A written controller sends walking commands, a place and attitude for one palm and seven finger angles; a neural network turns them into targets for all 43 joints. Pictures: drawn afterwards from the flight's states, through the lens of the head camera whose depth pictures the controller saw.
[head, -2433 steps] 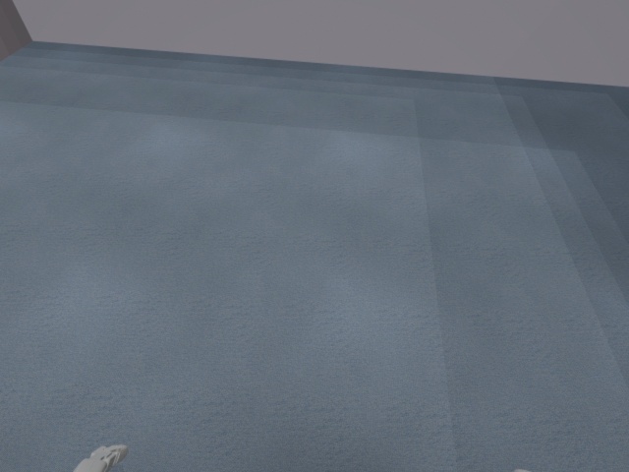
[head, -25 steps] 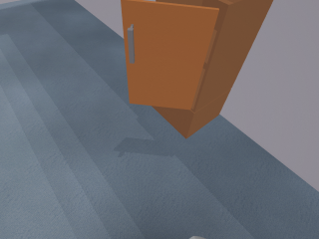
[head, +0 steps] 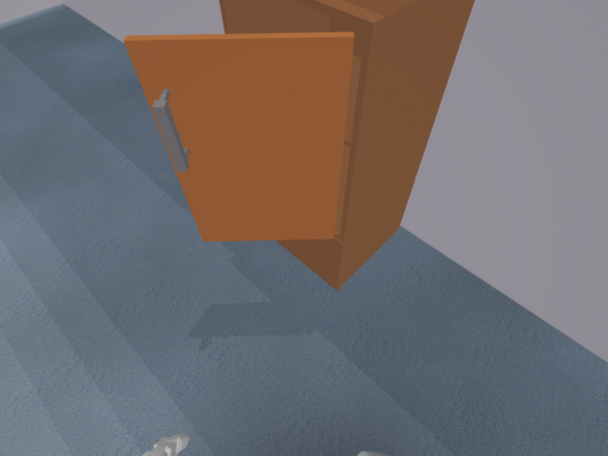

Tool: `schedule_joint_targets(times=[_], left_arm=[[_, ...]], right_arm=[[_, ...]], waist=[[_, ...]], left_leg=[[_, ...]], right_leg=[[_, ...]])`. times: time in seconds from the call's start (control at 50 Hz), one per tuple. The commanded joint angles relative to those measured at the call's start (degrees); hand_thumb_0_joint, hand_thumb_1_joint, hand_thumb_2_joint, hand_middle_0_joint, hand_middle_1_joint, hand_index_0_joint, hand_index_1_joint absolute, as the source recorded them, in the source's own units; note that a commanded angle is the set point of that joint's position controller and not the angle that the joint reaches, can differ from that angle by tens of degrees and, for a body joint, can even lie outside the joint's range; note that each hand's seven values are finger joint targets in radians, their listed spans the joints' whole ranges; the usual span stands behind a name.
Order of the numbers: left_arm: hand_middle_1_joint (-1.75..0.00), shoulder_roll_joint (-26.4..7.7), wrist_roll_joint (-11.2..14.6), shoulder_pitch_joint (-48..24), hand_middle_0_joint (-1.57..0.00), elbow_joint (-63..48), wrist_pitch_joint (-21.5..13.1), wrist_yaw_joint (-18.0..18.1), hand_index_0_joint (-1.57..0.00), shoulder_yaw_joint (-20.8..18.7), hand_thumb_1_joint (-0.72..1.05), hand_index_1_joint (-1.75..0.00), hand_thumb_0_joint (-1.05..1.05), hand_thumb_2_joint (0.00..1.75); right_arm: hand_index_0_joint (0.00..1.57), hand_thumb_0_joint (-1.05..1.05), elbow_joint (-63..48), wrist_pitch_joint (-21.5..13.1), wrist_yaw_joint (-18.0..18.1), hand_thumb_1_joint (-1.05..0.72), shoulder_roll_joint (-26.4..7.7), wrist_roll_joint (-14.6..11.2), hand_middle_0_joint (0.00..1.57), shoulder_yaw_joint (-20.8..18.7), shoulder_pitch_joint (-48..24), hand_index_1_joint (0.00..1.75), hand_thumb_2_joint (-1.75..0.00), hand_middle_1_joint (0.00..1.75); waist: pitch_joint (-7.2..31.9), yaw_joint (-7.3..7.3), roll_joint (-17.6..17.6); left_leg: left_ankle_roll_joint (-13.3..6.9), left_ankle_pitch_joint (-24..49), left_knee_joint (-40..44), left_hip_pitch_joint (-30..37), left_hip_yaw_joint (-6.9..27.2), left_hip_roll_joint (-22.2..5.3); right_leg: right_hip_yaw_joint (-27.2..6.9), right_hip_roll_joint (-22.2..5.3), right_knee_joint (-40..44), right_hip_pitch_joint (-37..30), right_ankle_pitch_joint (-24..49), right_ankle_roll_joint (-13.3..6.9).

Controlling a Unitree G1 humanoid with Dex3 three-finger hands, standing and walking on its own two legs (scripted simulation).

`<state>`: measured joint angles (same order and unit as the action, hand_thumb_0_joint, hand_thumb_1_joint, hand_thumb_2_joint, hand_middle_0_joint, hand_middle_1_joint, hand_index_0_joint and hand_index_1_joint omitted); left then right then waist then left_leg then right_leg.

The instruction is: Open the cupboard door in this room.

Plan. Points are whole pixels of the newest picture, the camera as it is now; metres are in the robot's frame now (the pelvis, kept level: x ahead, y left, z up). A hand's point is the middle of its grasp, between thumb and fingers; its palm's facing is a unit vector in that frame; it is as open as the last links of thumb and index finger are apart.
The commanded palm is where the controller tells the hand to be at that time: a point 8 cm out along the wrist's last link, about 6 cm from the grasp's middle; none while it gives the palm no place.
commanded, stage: take the last steps up to it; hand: left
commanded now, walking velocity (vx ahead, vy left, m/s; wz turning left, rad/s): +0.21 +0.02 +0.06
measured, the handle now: (174, 132) +0.68 +0.27 +0.00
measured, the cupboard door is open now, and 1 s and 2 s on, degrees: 45 45 45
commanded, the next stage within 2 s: come to a stop and stand still in 0.16 s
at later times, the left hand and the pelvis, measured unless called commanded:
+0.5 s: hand out of the picture +0.10 +0.19 -0.18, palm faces +0.08 -0.99 -0.13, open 7.3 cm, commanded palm none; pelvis +0.12 +0.03 +0.01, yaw +1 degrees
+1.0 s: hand out of the picture +0.14 +0.13 -0.17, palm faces +0.04 -0.98 -0.21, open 7.3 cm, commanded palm none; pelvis +0.10 -0.05 +0.01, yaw +1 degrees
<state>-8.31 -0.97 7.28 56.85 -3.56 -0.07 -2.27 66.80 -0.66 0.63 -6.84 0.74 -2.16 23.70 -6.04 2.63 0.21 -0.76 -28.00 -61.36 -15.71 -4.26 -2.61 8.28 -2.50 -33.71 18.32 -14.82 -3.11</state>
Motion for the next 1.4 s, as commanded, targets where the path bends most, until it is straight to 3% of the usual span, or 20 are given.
schedule_joint_targets(times=[0.0, 0.16, 0.24, 0.26, 0.3, 0.38, 0.56, 0.68, 0.7, 0.74, 0.8, 0.9, 0.94, 0.98, 1.02, 1.06, 1.32, 1.34, 1.36, 1.38], left_arm=[[-0.3, -5.8, 0.3, 9.5, -0.2, 1.3, -0.3, 1.2, -0.2, -1.1, 0.9, -0.3, 0.0, 0.9], [-0.3, -7.1, -0.3, 11.4, -0.2, 3.8, -0.9, 0.7, -0.2, -1.3, 0.9, -0.3, 0.0, 0.9], [-0.3, -7.1, 0.2, 11.1, -0.2, 5.2, 0.0, 0.7, -0.2, -1.0, 0.9, -0.3, 0.0, 0.9], [-0.3, -5.6, 0.3, 11.6, -0.2, 5.3, 0.2, 0.8, -0.2, -0.5, 0.9, -0.3, 0.0, 0.9], [-0.3, -1.5, 1.2, 14.0, -0.2, 4.7, 1.0, 1.5, -0.2, 1.0, 0.9, -0.3, 0.0, 0.9], [-0.3, -3.8, 0.6, 14.3, -0.2, 6.3, 4.0, 2.2, -0.2, 0.7, 0.9, -0.3, 0.0, 0.9], [-0.3, -4.5, -0.2, 10.3, -0.2, -0.2, 7.0, 1.5, -0.2, -2.0, 0.9, -0.3, 0.0, 0.9], [-0.3, -5.2, -0.2, 13.6, -0.2, -0.4, 5.5, 1.3, -0.2, -1.7, 0.9, -0.3, 0.0, 0.9], [-0.3, -7.2, -0.5, 14.4, -0.2, -0.5, 5.0, 1.5, -0.2, -1.8, 0.9, -0.3, 0.0, 0.9], [-0.3, -13.7, -0.8, 9.7, -0.2, -1.8, 3.9, 1.7, -0.2, -1.9, 0.9, -0.3, 0.0, 0.9], [-0.3, -11.6, -0.7, 3.5, -0.2, -2.5, 3.8, 1.7, -0.2, -1.1, 0.9, -0.3, 0.0, 0.9], [-0.3, -10.2, -0.3, 5.7, -0.2, -0.5, 3.2, 1.9, -0.2, -0.8, 0.9, -0.3, 0.0, 0.9], [-0.3, -9.7, 0.3, 6.5, -0.2, 0.8, 3.0, 1.9, -0.2, -0.7, 0.9, -0.3, 0.0, 0.9], [-0.3, -6.6, 1.2, 8.6, -0.2, 1.7, 2.8, 1.6, -0.2, 0.1, 0.9, -0.3, 0.0, 0.9], [-0.3, -5.8, 0.8, 8.4, -0.2, 2.3, 2.8, 1.8, -0.2, 0.3, 0.9, -0.3, 0.0, 0.9], [-0.3, -6.6, 1.0, 7.4, -0.2, 3.6, 3.0, 1.7, -0.2, 0.2, 0.9, -0.3, 0.0, 0.9], [-0.3, -4.9, 0.7, 10.5, -0.2, 6.3, 2.9, 1.8, -0.2, 0.8, 0.9, -0.3, 0.0, 0.9], [-0.3, -4.7, 0.8, 10.5, -0.2, 6.4, 2.9, 1.8, -0.2, 0.9, 0.9, -0.3, 0.0, 0.9], [-0.3, -6.3, -0.4, 16.6, -0.2, 7.9, 0.7, 4.3, -0.2, 1.4, 0.9, -0.3, 0.0, 0.9], [-0.3, -9.5, 0.1, 14.5, -0.2, 5.5, 0.3, 3.9, -0.2, 0.8, 0.9, -0.3, 0.0, 0.9]], right_arm=[[0.2, 0.0, -5.5, -1.0, -0.1, -0.9, -2.5, 0.5, 0.2, -0.6, -2.8, 0.3, -0.9, 0.3], [0.2, 0.0, -6.8, -1.2, -1.0, -0.9, -1.6, 0.5, 0.2, -0.4, -7.7, 0.3, -0.9, 0.3], [0.2, 0.0, -5.5, -2.3, -0.6, -0.9, -3.9, 0.7, 0.2, -0.4, -6.0, 0.3, -0.9, 0.3], [0.2, 0.0, -4.6, -2.7, -0.3, -0.9, -6.3, 0.7, 0.2, -0.5, -3.3, 0.3, -0.9, 0.3], [0.2, 0.0, -4.7, -2.2, 1.4, -0.9, -11.4, 0.7, 0.2, -0.9, -0.8, 0.3, -0.9, 0.3], [0.2, 0.0, -6.2, -0.8, 3.3, -0.9, -10.1, 0.2, 0.2, 0.1, -9.5, 0.3, -0.9, 0.3], [0.2, 0.0, -9.7, 1.5, 3.2, -0.9, -13.7, 0.9, 0.2, -3.0, -13.3, 0.3, -0.9, 0.3], [0.2, 0.0, -10.5, 2.0, 1.8, -0.9, -13.5, 0.5, 0.2, -3.3, -14.5, 0.3, -0.9, 0.3], [0.2, 0.0, -10.5, 2.1, 1.4, -0.9, -11.8, 0.1, 0.2, -3.1, -13.5, 0.3, -0.9, 0.3], [0.2, 0.0, -12.2, 3.1, 0.5, -0.9, -7.1, -0.3, 0.2, -2.1, -14.1, 0.3, -0.9, 0.3], [0.2, 0.0, -10.3, 3.7, 0.1, -0.9, -7.5, 0.3, 0.2, -2.2, -13.6, 0.3, -0.9, 0.3], [0.2, 0.0, -7.4, 2.4, 0.2, -0.9, -5.9, 0.0, 0.2, -1.1, -9.9, 0.3, -0.9, 0.3], [0.2, 0.0, -5.7, 1.7, 0.6, -0.9, -5.2, 0.0, 0.2, -0.6, -7.2, 0.3, -0.9, 0.3], [0.2, 0.0, -4.6, 0.1, 1.3, -0.9, -7.8, 0.3, 0.2, -0.2, -6.6, 0.3, -0.9, 0.3], [0.2, 0.0, -4.6, 0.2, 1.7, -0.9, -8.9, 0.3, 0.2, -0.1, -8.2, 0.3, -0.9, 0.3], [0.2, 0.0, -3.1, 0.1, 2.1, -0.9, -7.3, 0.2, 0.2, 0.5, -7.7, 0.3, -0.9, 0.3], [0.2, 0.0, -1.5, 1.0, 1.8, -0.9, -4.9, 0.3, 0.2, 1.0, -3.1, 0.3, -0.9, 0.3], [0.2, 0.0, -1.4, 0.9, 1.8, -0.9, -4.7, 0.4, 0.2, 1.1, -2.8, 0.3, -0.9, 0.3], [0.2, 0.0, -5.3, -0.9, 0.9, -0.9, -7.3, -0.3, 0.2, 1.1, -10.2, 0.3, -0.9, 0.3], [0.2, 0.0, -7.4, -0.3, 0.8, -0.9, -3.8, -0.4, 0.2, 1.2, -5.4, 0.3, -0.9, 0.3]], waist=[[3.8, -2.61, -4.6], [3.8, -3.29, -6.1], [3.3, -1.15, -5.4], [5.3, -0.15, -0.3], [9.8, -0.35, 12.5], [5.3, -2.74, 11.0], [8.1, -2.64, 6.6], [9.6, -4.74, 8.4], [9.4, -4.88, 1.9], [4.4, -3.9, -17.2], [2.4, -2.23, -14.6], [2.9, -2.71, -8.1], [5.0, -1.97, -5.5], [6.9, -3.36, 4.8], [7.3, -4.04, 0.8], [7.3, -3.63, 5.8], [-0.3, -2.66, -2.8], [-0.2, -2.56, -1.8], [0.7, -5.37, 2.3], [7.7, -1.25, 2.6]], left_leg=[[0.9, 8.3, -5.6, -14.5, 3.9, -4.0], [2.3, 10.9, 20.5, -7.7, -1.0, -1.3], [1.8, 19.0, 34.1, 5.0, -2.4, 1.2], [0.8, 28.0, 36.2, 11.6, 1.5, -1.7], [-8.8, 58.7, 38.4, 15.3, 16.7, -18.5], [-9.1, 65.3, 40.5, 8.8, 11.6, -16.2], [-10.2, 47.6, 40.6, 4.7, 8.8, -17.4], [-5.3, 26.6, 37.0, -0.4, 7.6, -12.0], [-2.8, 19.8, 32.7, -2.4, 5.6, -8.3], [2.0, -2.9, 20.1, -6.1, 1.0, 0.9], [1.3, 0.7, 10.0, -5.8, 4.1, 0.6], [2.0, 4.6, 23.8, -1.6, 2.2, 1.0], [1.9, 12.1, 36.5, 4.9, 2.9, 1.1], [-1.0, 29.0, 40.7, 8.7, 10.8, -5.9], [-1.1, 26.9, 39.9, 5.3, 9.5, -7.2], [-0.3, 29.0, 39.8, 5.8, 7.5, -4.9], [0.2, 13.9, 42.6, 5.2, 5.1, -2.0], [0.1, 14.4, 42.7, 4.8, 5.4, -2.0], [1.7, 17.2, 30.3, 1.5, 2.6, -2.3], [1.3, 8.9, 30.3, 2.3, 4.1, -0.8]], right_leg=[[-13.2, -15.7, 20.6, -8.7, 16.2, -6.3], [-8.4, -13.3, 19.5, -9.4, 17.4, -6.9], [-6.1, -10.3, 12.3, -5.4, 13.2, -3.2], [-4.1, -7.3, 5.6, -2.5, 13.2, -1.0], [-1.8, -1.1, -7.0, 1.1, -14.3, 3.7], [-7.0, -2.8, -11.1, -0.9, -16.6, 4.7], [-7.7, -0.3, -21.6, 3.4, -13.6, 4.9], [-4.2, 0.7, 2.9, -8.9, 0.0, 4.4], [-7.2, -1.3, 10.5, -11.3, 4.6, 4.0], [-23.3, -18.1, 20.3, -2.2, 8.2, -4.0], [-18.6, -13.6, 19.4, 1.6, 3.2, -5.9], [-14.8, -10.6, 15.9, -5.0, 10.2, -5.5], [-14.1, -9.5, 12.6, -6.2, 11.5, -3.4], [-11.0, -4.1, 9.2, -5.5, 10.9, 0.7], [-10.4, -2.9, 11.8, -10.4, 8.6, 1.5], [-9.8, -4.1, 10.9, -12.0, 14.4, 1.1], [-12.4, -3.8, 19.3, -6.4, -2.9, 1.0], [-12.3, -3.9, 18.9, -6.7, -2.0, 1.0], [-14.9, -7.7, 13.8, -7.7, 31.0, 3.0], [-17.5, -11.0, 14.1, -10.3, 23.0, -0.4]])
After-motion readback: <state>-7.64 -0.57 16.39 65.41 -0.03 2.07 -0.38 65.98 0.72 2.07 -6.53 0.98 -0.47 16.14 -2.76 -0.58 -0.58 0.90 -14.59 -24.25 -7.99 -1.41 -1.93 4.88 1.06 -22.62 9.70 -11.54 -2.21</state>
